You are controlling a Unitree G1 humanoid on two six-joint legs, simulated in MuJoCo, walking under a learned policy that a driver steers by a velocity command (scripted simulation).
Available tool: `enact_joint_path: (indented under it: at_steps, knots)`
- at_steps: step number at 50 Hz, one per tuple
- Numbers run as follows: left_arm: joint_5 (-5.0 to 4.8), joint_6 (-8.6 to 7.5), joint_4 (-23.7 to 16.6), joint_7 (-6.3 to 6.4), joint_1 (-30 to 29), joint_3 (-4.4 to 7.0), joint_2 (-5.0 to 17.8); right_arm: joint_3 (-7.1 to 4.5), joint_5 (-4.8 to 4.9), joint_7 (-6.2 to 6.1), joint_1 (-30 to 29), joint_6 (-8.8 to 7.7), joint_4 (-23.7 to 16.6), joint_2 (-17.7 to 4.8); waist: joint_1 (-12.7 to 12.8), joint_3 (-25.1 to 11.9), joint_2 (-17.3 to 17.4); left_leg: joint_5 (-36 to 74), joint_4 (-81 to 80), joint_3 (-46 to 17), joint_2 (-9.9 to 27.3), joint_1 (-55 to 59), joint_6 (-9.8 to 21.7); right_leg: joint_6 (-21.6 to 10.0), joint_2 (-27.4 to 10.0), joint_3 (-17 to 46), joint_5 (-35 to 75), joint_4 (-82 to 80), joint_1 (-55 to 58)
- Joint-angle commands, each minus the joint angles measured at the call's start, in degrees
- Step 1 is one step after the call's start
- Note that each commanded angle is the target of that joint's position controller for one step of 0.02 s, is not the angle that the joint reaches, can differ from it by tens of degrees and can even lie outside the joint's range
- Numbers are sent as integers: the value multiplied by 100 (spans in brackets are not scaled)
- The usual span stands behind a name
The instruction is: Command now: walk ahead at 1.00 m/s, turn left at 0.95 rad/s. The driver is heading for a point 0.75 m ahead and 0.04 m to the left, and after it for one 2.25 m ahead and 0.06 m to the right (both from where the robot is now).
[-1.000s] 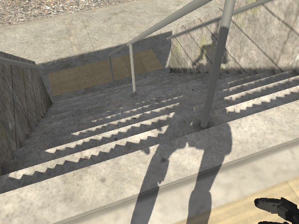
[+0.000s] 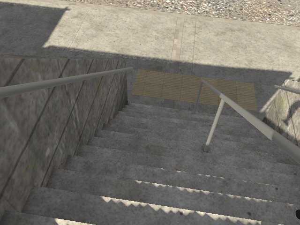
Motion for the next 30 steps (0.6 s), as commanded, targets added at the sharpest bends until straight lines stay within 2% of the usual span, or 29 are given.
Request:
enact_joint_path:
  at_steps: [1, 2, 3, 4, 5, 6, 7, 8, 9, 10, 11, 12, 13, 14, 15, 16, 17, 18, 20, 21, 22, 23, 24, 25, 26, 27, 28, 29, 30]
  knots:
    - [77, -113, -457, 224, -708, -15, 354, 138, 143, 294, 829, 12, 184, 460, -649, -198, -363, 2464, -799, 666, -479, 3089, -234, -308, -525, -377, 1138, -7, -2388]
    - [132, -93, -568, 191, -844, -17, 469, 25, 216, 292, 1383, 68, 383, 200, -921, -422, -478, 2447, -188, 731, -580, 3718, -252, -238, -662, -338, 1327, 545, -2556]
    - [35, -73, -628, 43, -843, -16, 399, -55, 203, 183, 1852, 136, 594, 8, -1064, -558, -451, 2056, -138, 1102, -769, 3995, -224, -118, -706, -502, 2012, 1277, -2308]
    - [-17, -45, -650, -43, -911, 17, 533, -163, 93, 40, 2384, 176, 768, -215, -1322, -769, -611, 1614, -274, 1321, -862, 4422, -104, -18, -789, -556, 3662, 2337, -1983]
    - [-129, -18, -645, -17, -1210, 74, 740, -341, 36, -93, 3368, 251, 1116, -487, -1888, -1038, -480, 1354, -640, 1140, -691, 5380, 224, 100, -878, -546, 5009, 4116, -2101]
    - [-189, -20, -714, 50, -2037, 145, 960, -359, -14, -132, 4713, 191, 1376, -555, -2826, -722, -158, 1050, -1047, 285, -81, 6486, 845, 343, -608, -250, 3183, 6866, -3552]
    - [-240, 42, -767, 134, -2573, 42, 308, -96, -72, -79, 4853, 68, 1570, -59, -3034, 463, 1014, 974, -3464, -329, 314, 5422, 1214, 352, 271, -231, -665, 8955, -4009]
    - [117, -106, -1602, 174, -1646, -119, -190, 94, -87, -60, 3527, -127, 1266, -403, -1234, 994, 2438, 3438, -1679, -761, -146, 4922, 562, -175, 288, 555, -993, 7964, -5454]
    - [127, -234, -1581, 93, -913, -114, 3, 9, 74, -114, 2750, -171, 881, -351, -634, 291, 1897, 2630, -1305, -2050, -44, 4849, 935, -305, 3, 1275, -245, 6571, -5672]
    - [-161, -241, -1055, 99, -418, 130, 720, 121, -47, -159, 2305, -245, 680, -65, -359, 192, 426, 1064, -1051, -2066, 171, 4138, 656, -455, -194, 1454, 850, 5573, -5556]
    - [-20, -127, -930, 184, -387, 208, 920, 163, -9, -283, 1285, -241, 366, 58, 137, 340, -1058, 437, -1806, -1464, -446, 1897, 481, -210, -95, 1060, 2184, 3325, -3667]
    - [136, -175, -1062, 261, -157, 156, 540, 57, -31, -468, 656, -236, 207, -310, 588, 425, -525, 2552, -1446, -2469, 45, 825, 856, 238, 41, 898, 2365, 2354, -3063]
    - [112, -204, -880, 253, 201, 150, 519, -12, -285, -626, 466, -264, 288, -279, 589, -146, -257, 2710, -799, -3297, 436, 257, 1025, 312, 52, 1282, 3729, 2595, -2102]
    - [17, -260, -918, 120, 13, 254, 704, 6, -202, -755, 1156, -268, 626, -36, 307, -690, -105, 1078, -104, -3228, 55, 1059, 847, 212, 121, 1857, 5335, 2070, -2424]
    - [59, -178, -1111, 68, -471, 121, 536, 146, -40, -987, 1259, -203, 815, 305, 210, -624, -524, -1510, 265, -2283, -708, 244, 597, 234, 272, 1805, 7075, 388, -1402]
    - [163, -62, -1346, 79, -914, 26, 167, 179, 111, -1045, 1373, -134, 820, 421, -81, -351, -967, -2199, 453, -1975, -1215, -294, 424, 265, 611, 1476, 7157, -535, -545]
    - [214, 32, -1568, 76, -1011, -14, -86, 193, 36, -1057, 1305, -67, 894, 351, -137, -324, -727, -2335, 726, -2086, -1410, -783, 394, 239, 885, 1332, 7034, -742, 471]
    - [215, 122, -1586, 56, -423, 30, -124, 249, -27, -1064, 733, -2, 789, 375, 243, -590, -27, -2436, 1343, -2378, -1507, -892, 374, 177, 838, 1636, 7278, -322, 1205]
    - [260, 195, -1273, 8, 866, 171, 303, 341, -149, -969, -297, 165, 389, 489, 953, -897, 455, -1305, 2811, -2321, -1460, -235, 45, 17, 328, 1874, 7262, -800, 1824]
    - [324, 305, -1012, 77, 1967, 199, 292, 374, -223, -751, -470, 170, 420, 513, 1568, -919, -482, -1478, 4589, -1414, -1874, -5, -449, -194, -129, 1552, 7829, -2873, 2629]
    - [296, 355, -658, -42, 2271, 12, 121, 491, -180, -558, 681, 124, 510, 1174, 859, -1209, -2120, -7307, 7826, -1440, -2832, -1964, -762, -806, -1183, 2552, 10971, -1060, 4506]
    - [345, 356, -729, -155, 1547, -27, 653, 602, 113, -494, 1891, -1, 233, 1266, -171, -1801, -3697, -7944, 8678, -1556, -2416, -2606, -939, -1781, -2011, 4514, 11702, -853, 4702]
    - [149, 430, -516, -157, 1758, -144, 117, 567, 93, -547, 1626, 29, 493, 1142, 17, -1119, -2701, -7746, 8795, -1422, -2155, -3182, -1104, -2055, -1870, 4203, 11285, -1235, 4052]
    - [77, 487, -152, -212, 1902, -293, -254, 537, 56, -626, 1210, 96, 442, 1155, -75, -452, -1336, -7346, 8739, -994, -2001, -3181, -1094, -2020, -1586, 3648, 10773, -1423, 3077]
    - [109, 503, 102, -279, 1779, -301, -167, 599, -36, -671, 960, 177, 389, 1353, -340, -104, -181, -6821, 8658, -787, -1744, -2775, -1010, -2049, -1561, 3644, 9830, -1687, 1729]
    - [135, 459, 86, -247, 1021, -298, 74, 710, 78, -728, 1010, 257, 351, 1612, -926, 358, 171, -6251, 7889, -1206, -1351, -2400, -958, -2305, -1786, 4342, 7757, -2010, 123]
    - [269, 470, 22, -139, 191, -282, 379, 848, 102, -761, 473, 317, 142, 1799, -1110, 790, 38, -5624, 7350, -1085, -960, -1937, -1023, -2274, -1881, 4965, 6113, -2677, -1334]
    - [261, 478, -57, -29, 46, -350, 270, 776, 4, -773, 21, 337, 69, 1415, -972, 757, 310, -5085, 7379, -776, -783, -1731, -1074, -1944, -1512, 4726, 5587, -2519, -1814]
    - [221, 520, -248, 56, -86, -357, 332, 655, -111, -762, -147, 357, -31, 978, -962, 545, 821, -4170, 6601, -450, -811, -1595, -1084, -1711, -962, 4274, 5290, -2181, -1800]
Keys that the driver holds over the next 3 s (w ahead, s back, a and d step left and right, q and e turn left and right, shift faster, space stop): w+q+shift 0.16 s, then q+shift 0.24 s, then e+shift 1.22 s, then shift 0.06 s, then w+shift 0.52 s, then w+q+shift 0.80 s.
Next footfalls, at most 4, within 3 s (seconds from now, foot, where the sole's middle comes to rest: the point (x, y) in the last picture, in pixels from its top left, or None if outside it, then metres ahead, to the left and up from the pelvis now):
0.14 left None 0.15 0.05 -0.93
0.42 right None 0.42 -0.08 -1.13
0.80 left None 0.43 0.23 -1.13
1.18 right None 0.40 0.00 -1.13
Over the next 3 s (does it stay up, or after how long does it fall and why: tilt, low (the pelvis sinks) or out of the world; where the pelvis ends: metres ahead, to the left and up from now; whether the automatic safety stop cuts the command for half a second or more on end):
stays up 0.87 -0.05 -0.83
